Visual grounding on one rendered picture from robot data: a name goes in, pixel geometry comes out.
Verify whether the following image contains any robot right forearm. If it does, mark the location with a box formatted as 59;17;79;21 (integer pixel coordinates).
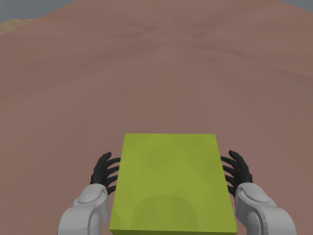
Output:
234;182;297;235

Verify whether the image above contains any robot right hand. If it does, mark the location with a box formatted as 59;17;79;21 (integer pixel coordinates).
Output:
220;150;253;199

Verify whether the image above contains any carton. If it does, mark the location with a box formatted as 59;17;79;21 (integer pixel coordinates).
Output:
109;133;239;235

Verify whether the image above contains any robot left hand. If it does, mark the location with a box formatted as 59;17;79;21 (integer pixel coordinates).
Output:
90;152;121;195

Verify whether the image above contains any robot left forearm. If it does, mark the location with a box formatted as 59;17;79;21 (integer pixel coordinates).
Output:
57;183;110;235

